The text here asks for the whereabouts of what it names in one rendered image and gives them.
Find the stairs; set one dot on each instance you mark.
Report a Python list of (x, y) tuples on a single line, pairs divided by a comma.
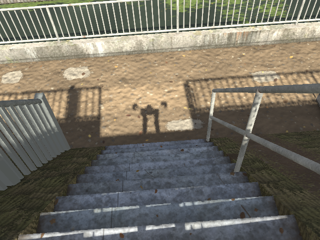
[(171, 190)]

